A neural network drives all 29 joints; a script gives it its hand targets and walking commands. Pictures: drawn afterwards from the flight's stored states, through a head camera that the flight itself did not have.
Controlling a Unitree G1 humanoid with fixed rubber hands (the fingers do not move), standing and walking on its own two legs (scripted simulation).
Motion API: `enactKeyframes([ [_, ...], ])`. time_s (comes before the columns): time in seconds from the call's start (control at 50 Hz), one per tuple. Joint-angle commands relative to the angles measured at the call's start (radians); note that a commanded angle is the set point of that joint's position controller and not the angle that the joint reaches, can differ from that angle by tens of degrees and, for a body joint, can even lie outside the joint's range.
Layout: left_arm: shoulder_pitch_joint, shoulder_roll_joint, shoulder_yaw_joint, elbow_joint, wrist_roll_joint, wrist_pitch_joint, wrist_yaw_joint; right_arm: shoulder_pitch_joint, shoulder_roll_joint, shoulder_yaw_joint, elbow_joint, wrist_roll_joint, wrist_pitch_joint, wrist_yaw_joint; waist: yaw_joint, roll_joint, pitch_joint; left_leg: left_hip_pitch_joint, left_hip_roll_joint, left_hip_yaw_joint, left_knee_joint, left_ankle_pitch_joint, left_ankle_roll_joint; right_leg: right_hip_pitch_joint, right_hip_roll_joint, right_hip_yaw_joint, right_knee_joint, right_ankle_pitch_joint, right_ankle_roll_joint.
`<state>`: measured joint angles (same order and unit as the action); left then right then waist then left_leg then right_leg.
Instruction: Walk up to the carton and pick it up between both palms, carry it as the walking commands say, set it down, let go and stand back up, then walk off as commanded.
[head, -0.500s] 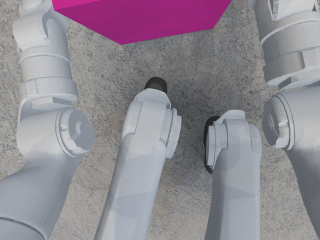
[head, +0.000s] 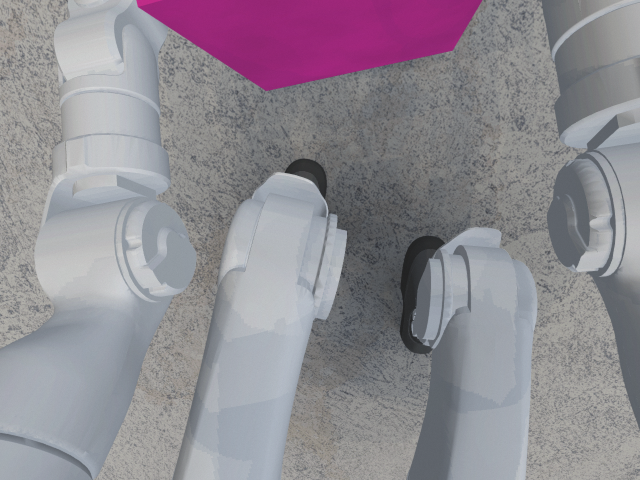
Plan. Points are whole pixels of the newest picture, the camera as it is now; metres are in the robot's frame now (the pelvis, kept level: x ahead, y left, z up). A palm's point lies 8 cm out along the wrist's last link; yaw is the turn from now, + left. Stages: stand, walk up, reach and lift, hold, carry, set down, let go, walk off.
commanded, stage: set down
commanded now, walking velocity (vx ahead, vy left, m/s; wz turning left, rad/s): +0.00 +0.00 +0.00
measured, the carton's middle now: out of the picture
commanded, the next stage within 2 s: none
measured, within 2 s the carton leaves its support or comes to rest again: rests again in 1.14 s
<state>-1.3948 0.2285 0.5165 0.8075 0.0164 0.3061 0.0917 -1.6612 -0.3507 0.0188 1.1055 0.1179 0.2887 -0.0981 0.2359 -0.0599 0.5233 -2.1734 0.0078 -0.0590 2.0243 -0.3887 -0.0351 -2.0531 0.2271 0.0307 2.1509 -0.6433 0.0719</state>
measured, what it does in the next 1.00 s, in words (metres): stands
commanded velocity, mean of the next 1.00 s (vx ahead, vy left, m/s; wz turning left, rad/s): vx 0.00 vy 0.00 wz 0.00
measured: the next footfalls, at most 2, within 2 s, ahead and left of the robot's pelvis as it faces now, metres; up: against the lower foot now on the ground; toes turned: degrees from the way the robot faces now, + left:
none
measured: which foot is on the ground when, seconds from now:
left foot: down 0.00-1.00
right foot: down 0.00-1.00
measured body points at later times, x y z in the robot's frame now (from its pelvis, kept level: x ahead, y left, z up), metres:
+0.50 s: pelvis +0.01 -0.02 -0.01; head +0.39 +0.04 +0.21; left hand +0.48 +0.33 -0.18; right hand +0.61 +0.01 -0.19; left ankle +0.17 +0.13 -0.36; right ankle +0.11 -0.11 -0.36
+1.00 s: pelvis +0.01 -0.01 -0.01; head +0.39 +0.04 +0.22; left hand +0.48 +0.33 -0.18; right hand +0.61 +0.01 -0.19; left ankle +0.17 +0.13 -0.36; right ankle +0.11 -0.11 -0.36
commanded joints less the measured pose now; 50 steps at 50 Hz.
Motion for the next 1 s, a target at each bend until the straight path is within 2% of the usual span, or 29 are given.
enactKeyframes([
  [0.0, -0.794, -0.592, -0.390, -0.200, -0.106, -0.050, -0.256, -0.671, 0.859, 0.193, -0.306, 0.110, -0.074, 0.197, 0.156, -0.068, -1.678, 0.993, -0.048, 0.101, -0.140, 0.312, 0.019, 0.158, -0.042, -0.100, -0.220, 0.055, -0.061],
  [0.1, -0.777, -0.558, -0.361, -0.171, -0.113, -0.063, -0.281, -0.681, 0.876, 0.218, -0.344, 0.107, -0.073, 0.173, 0.169, -0.136, -1.701, 0.835, -0.044, 0.136, -0.114, 0.308, 0.028, 0.317, -0.052, -0.071, -0.217, 0.156, -0.057],
  [0.18, -0.725, -0.546, -0.321, -0.130, -0.118, -0.071, -0.299, -0.675, 0.904, 0.254, -0.377, 0.105, -0.071, 0.157, 0.196, -0.197, -1.729, 0.742, -0.038, 0.150, -0.089, 0.335, 0.037, 0.409, -0.062, -0.046, -0.220, 0.247, -0.049],
  [0.3, -0.663, -0.515, -0.276, -0.085, -0.085, -0.074, -0.319, -0.578, 0.950, 0.266, -0.312, 0.072, -0.049, 0.156, 0.218, -0.248, -1.662, 0.626, -0.026, 0.155, -0.083, 0.297, 0.046, 0.438, -0.070, -0.024, -0.230, 0.290, -0.042],
  [0.34, -0.652, -0.517, -0.277, -0.081, -0.079, -0.073, -0.325, -0.559, 0.956, 0.258, -0.298, 0.067, -0.045, 0.158, 0.213, -0.237, -1.626, 0.608, -0.024, 0.157, -0.084, 0.283, 0.046, 0.422, -0.069, -0.019, -0.234, 0.289, -0.042],
  [0.46, -0.615, -0.513, -0.264, -0.040, -0.056, -0.065, -0.337, -0.535, 0.932, 0.241, -0.259, 0.059, -0.045, 0.169, 0.226, -0.200, -1.519, 0.571, -0.017, 0.156, -0.086, 0.241, 0.044, 0.368, -0.071, -0.013, -0.237, 0.245, -0.046],
  [0.58, -0.591, -0.509, -0.249, -0.017, -0.045, -0.062, -0.339, -0.523, 0.890, 0.221, -0.231, 0.042, -0.045, 0.178, 0.211, -0.194, -1.411, 0.568, -0.017, 0.143, -0.094, 0.195, 0.047, 0.310, -0.074, -0.018, -0.237, 0.167, -0.049],
  [0.7, -0.568, -0.514, -0.252, -0.001, -0.046, -0.069, -0.331, -0.508, 0.860, 0.207, -0.216, 0.033, -0.056, 0.190, 0.194, -0.192, -1.326, 0.592, -0.019, 0.123, -0.099, 0.201, 0.046, 0.242, -0.076, -0.029, -0.221, 0.140, -0.047],
  [0.84, -0.533, -0.521, -0.239, 0.025, -0.045, -0.079, -0.323, -0.449, 0.826, 0.172, -0.173, -0.001, -0.070, 0.198, 0.156, -0.199, -1.231, 0.590, -0.022, 0.097, -0.105, 0.200, 0.042, 0.165, -0.082, -0.034, -0.215, 0.122, -0.049],
  [0.98, -0.536, -0.470, -0.215, 0.030, -0.040, -0.091, -0.313, -0.465, 0.772, 0.167, -0.186, -0.012, -0.076, 0.190, 0.162, -0.197, -1.218, 0.579, -0.023, 0.097, -0.100, 0.180, 0.038, 0.170, -0.089, -0.030, -0.208, 0.108, -0.046],
])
